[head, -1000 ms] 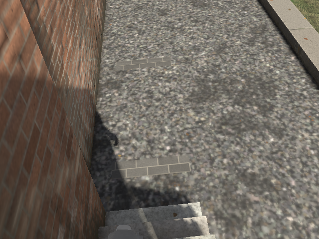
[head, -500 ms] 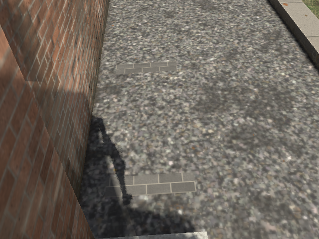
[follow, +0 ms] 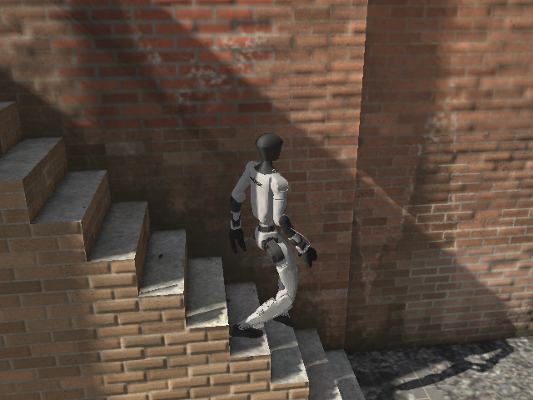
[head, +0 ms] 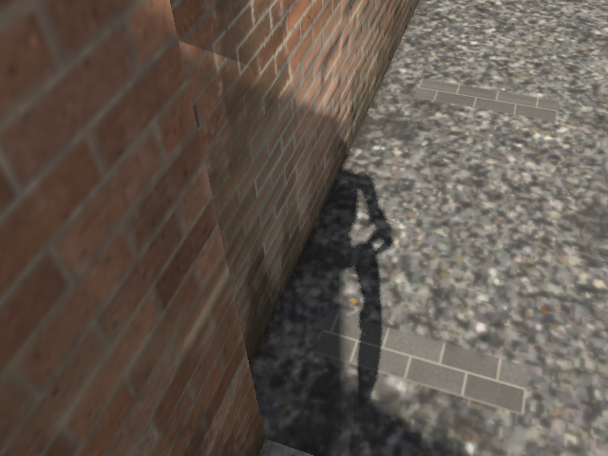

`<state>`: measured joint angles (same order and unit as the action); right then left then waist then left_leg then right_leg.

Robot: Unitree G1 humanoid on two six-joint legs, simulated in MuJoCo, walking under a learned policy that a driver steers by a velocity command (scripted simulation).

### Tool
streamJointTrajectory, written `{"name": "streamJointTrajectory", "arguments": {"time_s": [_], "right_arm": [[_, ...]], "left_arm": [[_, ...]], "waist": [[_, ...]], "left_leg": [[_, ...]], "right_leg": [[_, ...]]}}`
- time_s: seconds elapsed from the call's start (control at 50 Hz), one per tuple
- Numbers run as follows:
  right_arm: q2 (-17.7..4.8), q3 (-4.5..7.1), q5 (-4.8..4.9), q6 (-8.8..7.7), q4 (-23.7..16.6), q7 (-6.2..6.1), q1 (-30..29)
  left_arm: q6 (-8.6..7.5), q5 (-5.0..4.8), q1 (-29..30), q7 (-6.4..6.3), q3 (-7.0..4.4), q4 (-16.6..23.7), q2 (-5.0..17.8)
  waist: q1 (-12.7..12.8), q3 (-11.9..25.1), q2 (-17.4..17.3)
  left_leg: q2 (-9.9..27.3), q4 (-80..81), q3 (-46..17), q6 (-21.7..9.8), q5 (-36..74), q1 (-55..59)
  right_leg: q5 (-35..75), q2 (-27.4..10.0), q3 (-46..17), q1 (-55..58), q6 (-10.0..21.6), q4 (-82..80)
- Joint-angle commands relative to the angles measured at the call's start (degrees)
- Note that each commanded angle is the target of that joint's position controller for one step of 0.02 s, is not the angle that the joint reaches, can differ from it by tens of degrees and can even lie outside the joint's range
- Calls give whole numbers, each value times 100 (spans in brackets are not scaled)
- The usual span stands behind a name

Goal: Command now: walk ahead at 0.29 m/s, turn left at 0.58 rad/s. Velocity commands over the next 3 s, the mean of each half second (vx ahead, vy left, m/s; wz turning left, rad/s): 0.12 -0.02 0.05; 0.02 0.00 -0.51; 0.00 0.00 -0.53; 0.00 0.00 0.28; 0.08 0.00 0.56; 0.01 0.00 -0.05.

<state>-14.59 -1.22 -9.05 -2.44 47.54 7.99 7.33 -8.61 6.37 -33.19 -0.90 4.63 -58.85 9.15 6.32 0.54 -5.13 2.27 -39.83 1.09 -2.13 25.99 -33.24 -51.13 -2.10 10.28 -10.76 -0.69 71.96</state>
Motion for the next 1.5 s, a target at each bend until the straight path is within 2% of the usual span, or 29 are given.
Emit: {"name": "streamJointTrajectory", "arguments": {"time_s": [0.02,0.08,0.14,0.16,0.2,0.22,0.24,0.26,0.28,0.36,0.44,0.46,0.48,0.54,0.6,0.7,0.74,0.8,0.84,0.86,0.9,0.98,1.14,1.18,1.2,1.26,1.32,1.48,1.5], "right_arm": [[-815,401,147,-206,1005,-197,2481],[-1664,675,299,-362,1086,-438,3550],[-101,137,619,-546,234,-557,1025],[-404,201,1542,-303,780,-1019,2128],[-248,30,1308,-328,797,-1183,2134],[-437,149,478,-550,287,-522,1084],[-135,181,1493,-546,706,-1106,1339],[-441,177,484,-579,-54,-869,777],[-716,240,361,-496,18,-742,319],[-304,87,438,-253,432,-640,1456],[-1217,408,315,-72,148,-302,247],[-352,251,417,-164,-227,-231,728],[-301,260,652,-51,-836,-270,-107],[-222,250,852,104,-1181,-359,447],[172,124,473,148,-874,-427,1095],[265,-34,539,70,-1019,-163,660],[-490,231,375,28,-1238,-348,387],[-37,157,713,-41,-1454,-661,-256],[-751,329,946,-170,-985,-774,1178],[-918,453,692,-255,-862,-629,1559],[-812,486,499,-402,-753,-496,1992],[-144,515,611,-374,-790,-638,325],[-1292,659,409,-631,-773,-858,490],[-1937,866,359,-592,-1280,-525,-310],[-1234,793,360,-538,-2027,-442,-657],[-596,496,753,-235,-1999,-597,-242],[-542,270,458,96,-941,-720,1146],[-438,72,142,95,-916,-226,226],[-567,490,2097,330,-1023,-624,-1178]], "left_arm": [[327,-62,398,140,-526,274,1699],[495,-231,1252,489,-339,1382,717],[189,-299,2103,248,-328,2086,1140],[790,-298,1549,-33,-451,1059,815],[1328,-496,835,-243,-383,573,459],[823,-277,-275,582,-237,561,478],[1083,-603,750,195,-588,484,833],[756,3,750,633,-401,791,990],[652,63,889,761,-517,742,939],[566,-281,1711,696,-549,818,909],[319,-312,-684,174,-997,313,1568],[209,-442,-1044,-14,-1210,492,2427],[184,-470,-894,29,-1151,803,2419],[275,-449,469,262,-842,1138,1669],[192,-379,422,152,-435,1068,651],[290,-128,820,-3,-479,1313,1569],[267,-325,1732,36,-688,1848,2201],[412,-658,1008,29,-829,1601,1953],[431,-489,1095,264,-780,1873,1398],[473,-361,1645,405,-672,2235,765],[416,-530,2738,141,-685,2610,959],[641,159,1624,313,-455,2122,619],[629,60,2197,425,-827,2368,1122],[553,-14,951,148,-1178,1959,1831],[505,37,255,-58,-1293,1702,2501],[29,-386,522,486,-994,1596,2004],[341,-216,2444,650,-723,1937,1485],[201,-243,290,211,-205,683,1074],[618,-1273,1592,183,-655,1167,884]], "waist": [[-1004,-566,245],[-1301,2120,-529],[-410,761,996],[-256,-971,1763],[-67,-728,957],[786,-373,-728],[226,-15,256],[-6,-420,575],[158,-451,314],[-676,-680,9],[301,447,1135],[153,1721,2729],[350,1818,1738],[-408,548,862],[-1112,-196,823],[-960,3,1025],[-874,58,969],[30,332,1420],[-380,2176,-309],[-780,1931,-1347],[-1454,173,-4],[-230,551,-193],[-522,477,-394],[291,905,531],[281,1713,2022],[-88,672,1016],[-1296,310,459],[-119,-126,1257],[-314,733,887]], "left_leg": [[-93,2852,233,-91,434,2628],[1477,-407,-1651,-2587,6195,7994],[1520,-161,-1482,-1474,1038,3645],[1801,843,-1840,-1460,2302,2075],[1350,789,-1085,-1005,2561,384],[505,-224,-275,-762,22,-1135],[640,-136,-393,-518,-594,-134],[-47,-1140,235,64,-3865,-1201],[134,-1092,48,21,-4696,-1487],[723,-1883,-1119,-491,-3743,64],[402,-5584,-125,-121,-2821,611],[-586,-8752,-37,580,-5873,-1093],[-1092,-10238,16,1033,-8441,-3897],[-145,-8874,-1172,644,-6217,-4624],[149,-7494,-289,508,-3675,-2793],[93,-4935,126,697,-1427,500],[-103,-3819,44,642,-2970,344],[-382,-137,-314,511,-4535,-700],[604,-144,-1070,-1258,-343,3199],[1797,491,-2680,-2548,1353,4767],[2632,671,-4092,-2837,627,3753],[1163,711,-1181,-1125,-1187,439],[1385,-689,13,-21,-1679,401],[934,-2508,548,122,-2911,-145],[-297,-4119,464,525,-6918,-1716],[-104,-4157,-1776,742,-6197,-4027],[127,-4737,-1009,796,-4029,-929],[240,-3290,-1047,703,-2257,-2052],[-216,-2603,-608,830,-2938,-903]], "right_leg": [[4766,-618,-1046,-381,-114,1227],[-129,778,-1108,-5073,-710,5738],[1987,-390,-1828,-5419,-417,2113],[3094,-8,-1836,-4070,-524,431],[4781,142,-1656,-1533,-566,-674],[6575,-80,-1553,-1029,-536,369],[7480,172,-1458,-991,-419,-1111],[8862,9,-1580,-1160,-403,-1909],[8707,14,-1496,-697,-365,-2056],[7573,-198,-1083,-1448,-500,-3817],[7361,463,162,1105,62,-5624],[11766,-780,-1446,3324,1955,-4149],[13816,-1795,-3366,4796,2951,-3403],[11120,-2344,-4121,1663,2434,-3340],[8873,-751,-2764,-1721,1479,-3616],[5439,-120,-2610,-3697,1308,-3767],[6083,-269,-2873,-2740,1415,-3231],[7272,-752,-4174,156,1965,-2673],[6850,172,-2957,-1592,1065,-1111],[1559,1290,-2075,-4310,361,538],[1188,557,-2640,-6353,-192,634],[3637,48,-1221,-3428,-187,1530],[4539,317,147,-1707,253,-980],[5281,920,407,273,711,-2453],[7711,-206,-2454,1962,1921,-3546],[7255,-2217,-5512,1648,2691,-3575],[6545,-1359,-3913,-2651,2263,-3694],[2737,-954,-3727,-1657,1541,-2272],[3996,-183,-3426,-1349,1520,-2648]]}}
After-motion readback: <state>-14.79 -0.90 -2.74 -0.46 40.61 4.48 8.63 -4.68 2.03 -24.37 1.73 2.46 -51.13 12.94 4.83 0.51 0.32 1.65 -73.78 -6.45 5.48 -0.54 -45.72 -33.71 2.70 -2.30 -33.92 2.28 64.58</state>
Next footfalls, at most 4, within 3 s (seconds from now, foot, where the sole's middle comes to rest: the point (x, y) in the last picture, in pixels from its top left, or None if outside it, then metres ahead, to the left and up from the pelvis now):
0.04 left None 0.11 0.07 -0.86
0.44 right None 0.31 -0.09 -1.07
0.80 left None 0.38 0.13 -1.07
1.16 right None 0.34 -0.13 -1.07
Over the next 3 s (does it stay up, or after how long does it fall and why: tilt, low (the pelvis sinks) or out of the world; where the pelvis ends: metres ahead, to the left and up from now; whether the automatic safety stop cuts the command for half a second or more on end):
stays up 0.45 0.00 -0.52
